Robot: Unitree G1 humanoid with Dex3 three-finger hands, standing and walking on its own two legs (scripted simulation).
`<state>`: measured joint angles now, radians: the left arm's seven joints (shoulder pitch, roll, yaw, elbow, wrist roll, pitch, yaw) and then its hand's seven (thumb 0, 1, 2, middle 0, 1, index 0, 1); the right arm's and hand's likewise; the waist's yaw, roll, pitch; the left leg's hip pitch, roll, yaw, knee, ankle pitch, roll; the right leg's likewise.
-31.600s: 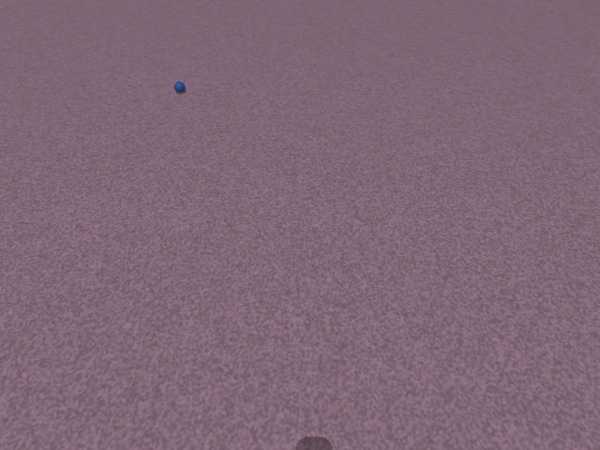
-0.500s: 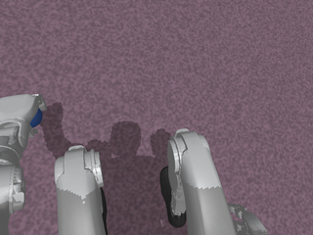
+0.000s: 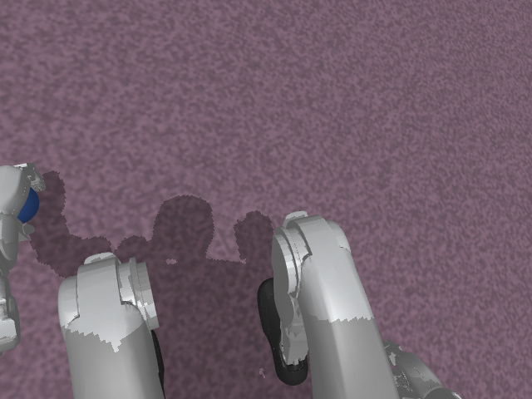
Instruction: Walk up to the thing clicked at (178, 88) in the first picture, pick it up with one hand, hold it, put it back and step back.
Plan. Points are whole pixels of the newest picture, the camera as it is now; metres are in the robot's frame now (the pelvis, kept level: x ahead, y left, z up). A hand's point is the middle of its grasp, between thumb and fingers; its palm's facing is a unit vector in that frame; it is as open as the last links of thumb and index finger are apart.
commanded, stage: rest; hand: left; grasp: from above
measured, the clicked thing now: (12, 203) +0.42 +0.30 -0.21
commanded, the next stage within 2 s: open in 1.20 s
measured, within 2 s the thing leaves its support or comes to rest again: neither
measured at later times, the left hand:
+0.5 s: hand (23, 214) +0.41 +0.29 -0.24, palm faces -0.44 -0.14 -0.89, open 8.4 cm
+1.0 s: hand (26, 216) +0.41 +0.29 -0.25, palm faces -0.45 -0.14 -0.88, open 8.4 cm
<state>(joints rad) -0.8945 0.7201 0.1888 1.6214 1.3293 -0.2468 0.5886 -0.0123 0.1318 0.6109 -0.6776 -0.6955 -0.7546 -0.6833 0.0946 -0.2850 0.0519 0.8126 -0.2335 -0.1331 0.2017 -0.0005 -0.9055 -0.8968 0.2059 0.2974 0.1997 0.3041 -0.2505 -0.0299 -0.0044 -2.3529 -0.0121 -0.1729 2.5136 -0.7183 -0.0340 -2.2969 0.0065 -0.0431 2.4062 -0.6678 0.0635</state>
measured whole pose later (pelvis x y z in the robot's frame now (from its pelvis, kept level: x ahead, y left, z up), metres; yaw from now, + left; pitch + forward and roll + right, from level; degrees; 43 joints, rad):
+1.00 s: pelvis +0.00 +0.01 -0.02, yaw -4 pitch +27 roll -13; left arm -0.89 0.85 0.20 1.77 1.35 -0.26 0.72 -0.01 0.15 0.56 -0.69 -0.68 -0.77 -0.65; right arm 0.05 -0.31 0.17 0.82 -0.33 -0.24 0.32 0.00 -0.91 -0.90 0.20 0.30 0.20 0.30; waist -0.32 -0.09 0.09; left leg -2.36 -0.01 -0.24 2.63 -0.75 -0.01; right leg -2.26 0.03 -0.10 2.45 -0.67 0.09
